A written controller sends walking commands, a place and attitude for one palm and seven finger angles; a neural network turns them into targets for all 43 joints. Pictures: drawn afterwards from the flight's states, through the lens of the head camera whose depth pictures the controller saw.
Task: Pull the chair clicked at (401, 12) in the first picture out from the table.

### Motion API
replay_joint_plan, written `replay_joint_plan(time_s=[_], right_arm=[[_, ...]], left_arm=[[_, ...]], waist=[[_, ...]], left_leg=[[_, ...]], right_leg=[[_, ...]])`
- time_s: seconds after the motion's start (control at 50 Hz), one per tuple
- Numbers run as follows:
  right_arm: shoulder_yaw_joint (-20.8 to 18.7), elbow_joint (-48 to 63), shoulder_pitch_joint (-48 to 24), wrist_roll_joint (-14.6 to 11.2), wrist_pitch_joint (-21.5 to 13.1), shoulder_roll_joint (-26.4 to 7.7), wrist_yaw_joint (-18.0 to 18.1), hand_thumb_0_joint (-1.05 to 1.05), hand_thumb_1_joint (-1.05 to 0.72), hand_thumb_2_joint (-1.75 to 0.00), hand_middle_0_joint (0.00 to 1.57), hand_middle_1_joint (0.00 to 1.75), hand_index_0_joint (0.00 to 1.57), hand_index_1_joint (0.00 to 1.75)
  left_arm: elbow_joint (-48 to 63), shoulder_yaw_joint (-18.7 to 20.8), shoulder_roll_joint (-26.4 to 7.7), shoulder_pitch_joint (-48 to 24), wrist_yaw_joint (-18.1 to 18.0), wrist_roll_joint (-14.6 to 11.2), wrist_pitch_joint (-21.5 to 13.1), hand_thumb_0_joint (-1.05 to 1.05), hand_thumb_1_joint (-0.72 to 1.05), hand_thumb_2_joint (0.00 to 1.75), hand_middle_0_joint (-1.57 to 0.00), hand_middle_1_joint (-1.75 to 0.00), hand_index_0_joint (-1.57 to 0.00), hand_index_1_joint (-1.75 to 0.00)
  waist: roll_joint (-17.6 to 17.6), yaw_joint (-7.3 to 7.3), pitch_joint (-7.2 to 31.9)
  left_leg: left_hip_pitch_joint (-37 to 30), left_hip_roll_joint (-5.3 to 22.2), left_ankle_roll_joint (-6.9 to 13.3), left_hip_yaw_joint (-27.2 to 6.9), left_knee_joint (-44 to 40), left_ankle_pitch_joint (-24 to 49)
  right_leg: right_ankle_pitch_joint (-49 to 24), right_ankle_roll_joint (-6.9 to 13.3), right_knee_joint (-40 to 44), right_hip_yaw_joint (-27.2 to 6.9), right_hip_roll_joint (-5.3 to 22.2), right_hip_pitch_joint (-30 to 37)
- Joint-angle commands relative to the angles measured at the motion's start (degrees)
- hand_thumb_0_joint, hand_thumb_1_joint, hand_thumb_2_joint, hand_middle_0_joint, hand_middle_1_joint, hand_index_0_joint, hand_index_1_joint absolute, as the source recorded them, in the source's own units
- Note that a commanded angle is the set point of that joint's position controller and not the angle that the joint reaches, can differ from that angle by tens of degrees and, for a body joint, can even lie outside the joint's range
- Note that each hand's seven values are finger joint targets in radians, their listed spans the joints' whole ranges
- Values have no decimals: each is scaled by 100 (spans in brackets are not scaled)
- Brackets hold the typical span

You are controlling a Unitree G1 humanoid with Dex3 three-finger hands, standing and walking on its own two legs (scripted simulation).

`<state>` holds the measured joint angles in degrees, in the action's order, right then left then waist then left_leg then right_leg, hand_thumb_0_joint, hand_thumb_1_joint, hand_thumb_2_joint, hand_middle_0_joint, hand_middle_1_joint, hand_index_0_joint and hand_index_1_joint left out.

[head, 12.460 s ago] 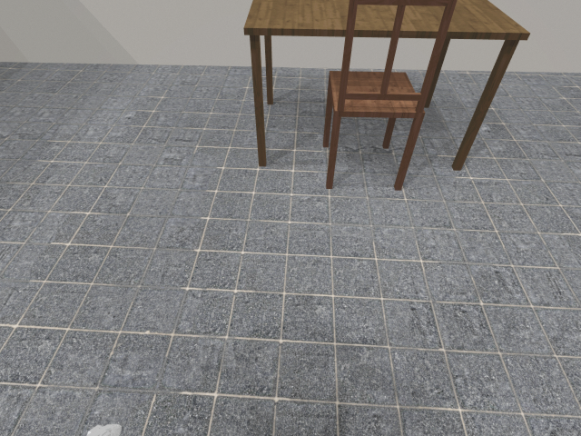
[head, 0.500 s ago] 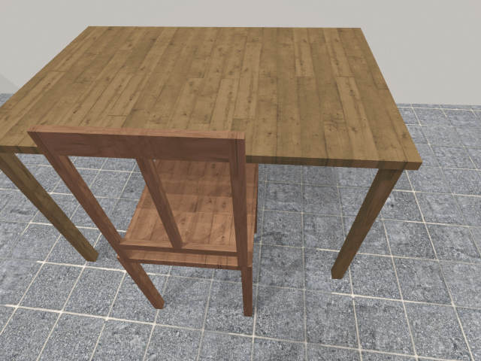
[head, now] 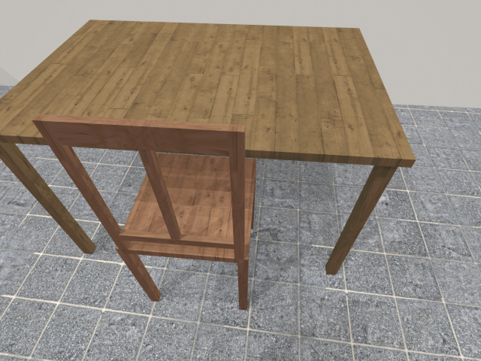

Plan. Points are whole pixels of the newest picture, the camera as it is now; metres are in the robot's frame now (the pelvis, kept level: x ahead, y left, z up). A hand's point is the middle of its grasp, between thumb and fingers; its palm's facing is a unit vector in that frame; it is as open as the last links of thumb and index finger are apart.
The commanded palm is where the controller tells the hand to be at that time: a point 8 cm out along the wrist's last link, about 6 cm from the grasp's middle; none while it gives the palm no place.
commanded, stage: look again from close up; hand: left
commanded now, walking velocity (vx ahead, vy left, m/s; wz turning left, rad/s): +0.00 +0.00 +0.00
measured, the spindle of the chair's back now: (163, 200) +0.46 +0.21 -0.06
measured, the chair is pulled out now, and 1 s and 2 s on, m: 0.00 0.00 0.00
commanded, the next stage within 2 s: raise the hand toward the chair's back in 0.78 s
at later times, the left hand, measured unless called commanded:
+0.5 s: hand out of the picture -0.02 +0.18 -0.17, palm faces +0.01 -0.98 -0.20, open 7.3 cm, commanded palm none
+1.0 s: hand out of the picture +0.07 +0.22 -0.11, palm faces +0.20 -0.95 -0.25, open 7.3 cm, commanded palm +0.09 +0.24 -0.07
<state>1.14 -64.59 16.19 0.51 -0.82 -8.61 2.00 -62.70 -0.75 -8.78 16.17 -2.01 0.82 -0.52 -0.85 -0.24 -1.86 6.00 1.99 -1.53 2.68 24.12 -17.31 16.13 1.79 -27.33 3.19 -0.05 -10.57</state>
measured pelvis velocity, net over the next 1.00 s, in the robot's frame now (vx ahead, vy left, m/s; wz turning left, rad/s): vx -0.02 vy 0.03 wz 0.01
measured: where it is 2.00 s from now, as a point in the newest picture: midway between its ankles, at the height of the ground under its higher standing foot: outside the picture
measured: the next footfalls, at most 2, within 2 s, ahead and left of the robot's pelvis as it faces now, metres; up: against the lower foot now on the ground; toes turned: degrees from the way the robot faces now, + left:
none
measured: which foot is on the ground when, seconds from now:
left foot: down 0.00-1.00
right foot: down 0.00-1.00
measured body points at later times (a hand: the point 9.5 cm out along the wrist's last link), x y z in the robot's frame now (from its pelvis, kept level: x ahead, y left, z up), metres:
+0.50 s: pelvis -0.02 +0.01 +0.00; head +0.00 +0.01 +0.45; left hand -0.02 +0.23 -0.16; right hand -0.03 -0.19 -0.16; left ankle -0.05 +0.13 -0.74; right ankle -0.02 -0.10 -0.74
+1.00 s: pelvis -0.02 +0.03 +0.00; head -0.02 +0.02 +0.45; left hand +0.06 +0.27 -0.09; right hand +0.01 -0.21 -0.15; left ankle -0.05 +0.13 -0.74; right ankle -0.01 -0.10 -0.74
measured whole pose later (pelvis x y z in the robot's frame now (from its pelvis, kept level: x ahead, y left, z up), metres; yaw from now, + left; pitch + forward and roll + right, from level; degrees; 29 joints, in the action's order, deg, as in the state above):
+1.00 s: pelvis -0.02 +0.03 +0.00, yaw +1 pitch +0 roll +0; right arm 1.0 -55.8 21.6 -2.3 -11.4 -11.0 4.3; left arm -24.8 -0.5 -11.0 27.8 -6.7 -6.1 1.9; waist -1.3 -0.2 0.3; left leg 10.5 -0.2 0.8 2.8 28.9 -18.1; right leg 16.0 -0.4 -30.4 2.9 2.4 -14.0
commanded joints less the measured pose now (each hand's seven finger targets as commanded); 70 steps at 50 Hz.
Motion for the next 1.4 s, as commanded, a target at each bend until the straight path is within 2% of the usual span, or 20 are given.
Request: replay_joint_plan(time_s=[0.0, 0.34, 0.84, 0.86, 0.88, 0.9, 0.92, 0.94, 0.96, 0.98, 1.02, 1.04, 1.08, 1.1, 1.12, 1.16, 1.22, 1.28, 1.32, 1.38], right_arm=[[-89, 120, 440, -1, -110, -461, 11, 0, -90, -90, 20, 30, 20, 30], [-87, 38, 535, -6, -109, -353, 4, 0, -90, -90, 20, 30, 20, 30], [-107, 1, 528, -22, -145, -302, 27, 0, -90, -90, 20, 30, 20, 30], [-178, 426, -80, -59, -152, -633, -39, 0, -90, -90, 20, 30, 20, 30], [-250, 2576, -67, -326, -1024, -1649, 203, 0, -90, -90, 20, 30, 20, 30], [-96, 2210, -590, -252, -1555, -1079, 377, 0, -90, -90, 20, 30, 20, 30], [-210, 1864, -491, -308, -1772, -1111, 345, 0, -90, -90, 20, 30, 20, 30], [-211, 1821, -292, -375, -1793, -873, 280, 0, -90, -90, 20, 30, 20, 30], [-185, 2279, -342, -414, -1868, -1116, 283, 0, -90, -90, 20, 30, 20, 30], [-258, 2420, -428, -378, -1997, -1268, 321, 0, -90, -90, 20, 30, 20, 30], [-351, 2766, -386, -231, -2122, -1359, 267, 0, -90, -90, 20, 30, 20, 30], [-398, 2899, -359, -172, -2126, -1325, 192, 0, -90, -90, 20, 30, 20, 30], [-526, 3276, -519, -91, -2159, -1269, 42, 0, -90, -90, 20, 30, 20, 30], [-583, 3469, -636, -61, -2125, -1267, -54, 0, -90, -90, 20, 30, 20, 30], [-646, 3623, -689, -66, -2035, -1301, -192, 0, -90, -90, 20, 30, 20, 30], [-690, 3954, -968, -20, -1880, -1321, -338, 0, -90, -90, 20, 30, 20, 30], [-706, 4368, -1071, -85, -1549, -1218, -391, 0, -90, -90, 20, 30, 20, 30], [-671, 4748, -1024, -114, -1462, -1128, -332, 0, -90, -90, 20, 30, 20, 30], [-633, 4688, -762, -74, -1450, -1132, -239, 0, -90, -90, 20, 30, 20, 30], [-525, 4449, -605, -57, -1532, -1120, -80, 0, -90, -90, 20, 30, 20, 30]], left_arm=[[181, 151, -672, 294, -32, -32, -118, 0, 90, 90, -20, -30, -20, -30], [109, 130, -571, 394, -26, -23, -90, 0, 90, 90, -20, -30, -20, -30], [77, 117, -431, 534, -32, -21, -91, 0, 90, 90, -20, -30, -20, -30], [-186, 143, -619, 815, -246, 33, -175, 0, 90, 90, -20, -30, -20, -30], [8749, 386, -1549, -3429, -108, -1202, -1369, 0, 88, 89, -20, -30, -20, -30], [7014, 444, -1129, -1114, -337, -708, -967, 0, 85, 88, -20, -29, -20, -29], [6512, 234, -817, -852, -604, -818, -657, 0, 83, 87, -19, -29, -19, -29], [5264, -453, 416, 655, -553, -799, -61, 0, 81, 86, -19, -29, -19, -29], [6465, -725, 550, -179, -376, -1060, -216, 0, 78, 85, -19, -28, -19, -28], [6573, -578, 309, -232, -272, -1051, -500, 0, 76, 84, -19, -28, -19, -28], [5802, -347, 222, 46, -71, -906, -996, 0, 71, 82, -18, -27, -18, -27], [5472, -337, 393, 176, 131, -914, -1300, 0, 69, 81, -18, -27, -18, -27], [5001, 145, 297, 1349, 668, -1101, -2058, 0, 64, 79, -17, -26, -17, -26], [5022, 440, 129, 1890, 987, -1206, -2452, 0, 62, 78, -17, -26, -17, -26], [4767, 957, -278, 2300, 1325, -1258, -2762, 0, 60, 77, -17, -25, -17, -25], [5042, 1251, -625, 1881, 1891, -1255, -3467, 0, 55, 75, -16, -25, -16, -25], [5778, 1388, -896, 1669, 1888, -1078, -3449, 0, 48, 72, -16, -23, -16, -23], [7352, 1155, -779, 875, 1668, -1232, -3425, 0, 41, 69, -15, -22, -15, -22], [8427, 1148, -922, 222, 1580, -1397, -3573, 0, 36, 67, -15, -22, -15, -22], [8708, 614, -599, 13, 1707, -1435, -3802, 0, 29, 64, -14, -20, -14, -20]], waist=[[94, 9, -90], [36, -14, -387], [107, -25, -342], [176, -168, -270], [-799, 509, 2507], [-1396, -8, 2244], [-1249, 159, 1809], [-518, 208, 793], [-128, 291, 203], [284, 430, 45], [1250, 477, -287], [1740, 390, -180], [1995, -84, 228], [1846, -287, 519], [1335, -509, 786], [583, -448, 1140], [-286, -620, 1566], [-705, -380, 2312], [-742, -51, 2629], [-533, 351, 2412]], left_leg=[[296, 388, 247, -285, -358, 1158], [520, 340, 279, -325, -469, 825], [456, 366, 333, -387, -465, 1139], [847, 500, 156, -184, 637, 1546], [-457, -190, 290, -253, -41, 1794], [-473, -4, 293, -92, -62, 2551], [-61, 9, 155, -93, 20, 1880], [611, 41, 209, -234, -55, 1366], [957, 11, 250, -414, -15, 802], [1138, -44, 286, -448, 191, 345], [1853, -230, 316, -505, 713, -140], [2158, -267, 280, -483, 1030, -266], [2821, -303, 176, -351, 1570, -375], [3036, -354, 119, -253, 1796, -232], [3144, -431, 43, -173, 2003, 56], [3615, -490, 12, -56, 2618, 272], [3974, -487, 100, 54, 2951, 242], [3792, -389, 205, -49, 3254, 349], [3599, -292, 248, -228, 3564, 582], [3748, -197, 319, -390, 3892, 407]], right_leg=[[-1488, 99, 463, -666, 647, 52], [-785, 60, 594, -682, 602, -161], [-1118, 23, 480, -623, 587, -139], [-2946, -35, 353, -707, 901, -58], [-2177, -6, -67, -373, 327, 551], [-1200, 105, -294, -188, 119, 306], [-639, 22, -253, 67, 111, -152], [-527, -27, -181, 210, 108, -546], [-405, -87, -147, 252, 132, -707], [-59, -112, -106, 258, 105, -1043], [618, -124, -334, 315, 70, -1772], [942, -136, -565, 337, 56, -2151], [1240, -85, -1095, 274, 69, -2388], [1007, -36, -1394, 240, 56, -2267], [493, 69, -1707, 145, 78, -2034], [-256, 131, -2399, 41, 146, -2205], [-389, 155, -2925, -124, 156, -2458], [-418, 110, -3106, -222, 90, -2664], [-582, 65, -3237, -254, 13, -2929], [-261, 16, -3142, -295, -17, -3454]])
